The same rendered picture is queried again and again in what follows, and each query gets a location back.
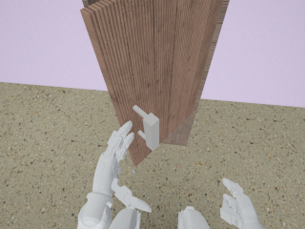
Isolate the right robot hand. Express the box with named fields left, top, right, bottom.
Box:
left=220, top=178, right=259, bottom=229

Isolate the robot right shin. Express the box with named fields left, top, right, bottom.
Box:
left=185, top=206, right=194, bottom=210

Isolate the right robot thigh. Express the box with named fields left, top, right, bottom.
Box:
left=177, top=209, right=211, bottom=229

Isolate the handle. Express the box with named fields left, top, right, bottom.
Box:
left=132, top=105, right=159, bottom=151

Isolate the left robot hand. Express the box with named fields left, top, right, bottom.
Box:
left=92, top=121, right=152, bottom=213

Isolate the cupboard door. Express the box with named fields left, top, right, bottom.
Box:
left=80, top=0, right=223, bottom=166

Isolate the robot left forearm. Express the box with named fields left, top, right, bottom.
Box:
left=77, top=192, right=113, bottom=229

